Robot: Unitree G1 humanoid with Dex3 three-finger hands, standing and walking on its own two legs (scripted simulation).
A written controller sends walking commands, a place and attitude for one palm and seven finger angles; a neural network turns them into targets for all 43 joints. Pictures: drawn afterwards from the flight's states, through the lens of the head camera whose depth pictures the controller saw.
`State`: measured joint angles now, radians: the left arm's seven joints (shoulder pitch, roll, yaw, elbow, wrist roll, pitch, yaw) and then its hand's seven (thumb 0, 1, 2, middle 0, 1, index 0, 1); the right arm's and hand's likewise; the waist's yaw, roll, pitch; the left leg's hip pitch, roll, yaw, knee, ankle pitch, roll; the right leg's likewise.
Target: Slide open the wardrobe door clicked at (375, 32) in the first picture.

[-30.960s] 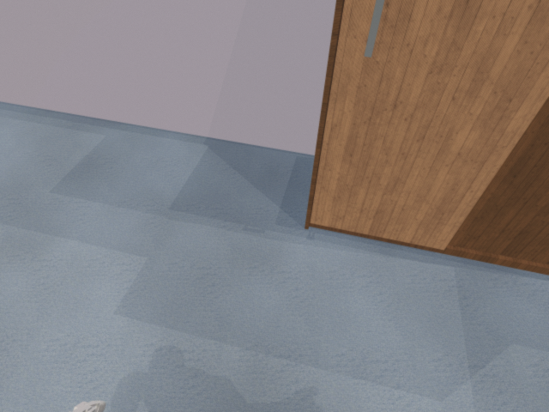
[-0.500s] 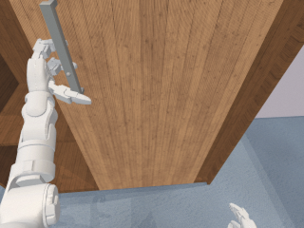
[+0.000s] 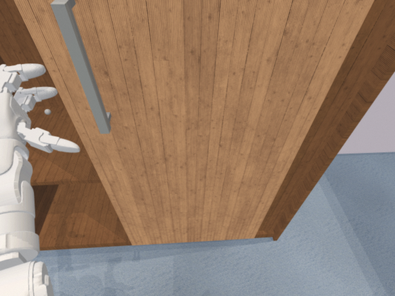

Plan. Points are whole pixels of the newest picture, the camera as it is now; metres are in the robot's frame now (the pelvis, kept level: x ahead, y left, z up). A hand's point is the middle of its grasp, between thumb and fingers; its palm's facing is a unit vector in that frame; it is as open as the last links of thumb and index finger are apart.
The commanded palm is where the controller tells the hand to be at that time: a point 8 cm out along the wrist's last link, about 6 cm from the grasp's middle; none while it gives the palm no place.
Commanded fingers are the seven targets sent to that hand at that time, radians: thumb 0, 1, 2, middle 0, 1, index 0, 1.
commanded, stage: slip the hand off the handle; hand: left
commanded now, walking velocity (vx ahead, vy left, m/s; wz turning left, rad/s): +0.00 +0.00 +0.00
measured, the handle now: (90, 74) +0.45 +0.24 +0.23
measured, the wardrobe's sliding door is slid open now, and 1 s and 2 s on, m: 0.47 0.47 0.47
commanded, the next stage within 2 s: draw the hand back to the body in 0.44 s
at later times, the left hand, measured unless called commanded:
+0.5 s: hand (32, 150) +0.28 +0.27 +0.21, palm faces +0.35 -0.93 -0.10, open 14.7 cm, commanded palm +0.25 +0.31 +0.20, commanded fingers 0.00 -0.55 0.20 -0.25 -1.15 -0.25 -1.15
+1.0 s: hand (23, 180) +0.24 +0.27 +0.19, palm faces +0.19 -0.98 -0.02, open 14.7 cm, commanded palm +0.20 +0.31 +0.20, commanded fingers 0.00 -0.44 0.25 -0.25 -1.09 -0.25 -1.09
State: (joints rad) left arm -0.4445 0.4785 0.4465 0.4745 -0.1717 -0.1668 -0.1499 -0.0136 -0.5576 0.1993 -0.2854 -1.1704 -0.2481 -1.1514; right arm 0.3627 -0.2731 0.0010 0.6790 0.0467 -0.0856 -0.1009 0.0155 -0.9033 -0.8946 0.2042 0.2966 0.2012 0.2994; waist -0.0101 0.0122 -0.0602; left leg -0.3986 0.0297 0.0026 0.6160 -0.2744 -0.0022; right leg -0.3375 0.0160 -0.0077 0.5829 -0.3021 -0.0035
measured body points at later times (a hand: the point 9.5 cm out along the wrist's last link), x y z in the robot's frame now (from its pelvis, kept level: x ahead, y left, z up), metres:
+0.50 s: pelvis +0.00 +0.00 +0.00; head -0.03 -0.01 +0.45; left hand +0.25 +0.32 +0.21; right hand +0.21 -0.21 -0.06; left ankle +0.03 +0.12 -0.73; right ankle +0.00 -0.12 -0.73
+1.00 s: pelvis -0.01 -0.01 +0.01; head -0.06 -0.03 +0.45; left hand +0.22 +0.32 +0.19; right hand +0.20 -0.24 -0.05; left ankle +0.03 +0.12 -0.73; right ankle +0.00 -0.12 -0.73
